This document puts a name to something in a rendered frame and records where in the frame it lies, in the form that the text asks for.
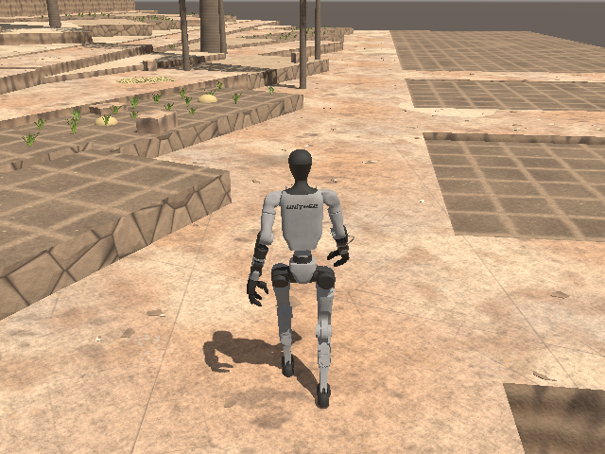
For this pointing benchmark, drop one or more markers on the robot right thigh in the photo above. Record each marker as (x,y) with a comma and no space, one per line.
(325,285)

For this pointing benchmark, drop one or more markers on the robot head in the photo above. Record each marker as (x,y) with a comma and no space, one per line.
(300,162)

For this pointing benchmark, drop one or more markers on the right robot forearm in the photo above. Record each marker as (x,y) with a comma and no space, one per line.
(342,244)

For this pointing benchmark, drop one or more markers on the robot right hand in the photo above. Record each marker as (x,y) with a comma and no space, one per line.
(343,260)

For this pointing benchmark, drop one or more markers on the robot right upper arm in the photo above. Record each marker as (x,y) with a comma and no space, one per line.
(330,198)

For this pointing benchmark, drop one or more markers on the left robot forearm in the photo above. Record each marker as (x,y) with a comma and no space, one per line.
(258,261)

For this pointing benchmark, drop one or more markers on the robot left upper arm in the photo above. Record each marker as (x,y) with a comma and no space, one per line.
(271,201)

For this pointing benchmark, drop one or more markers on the robot left hand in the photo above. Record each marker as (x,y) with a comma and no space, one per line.
(253,294)

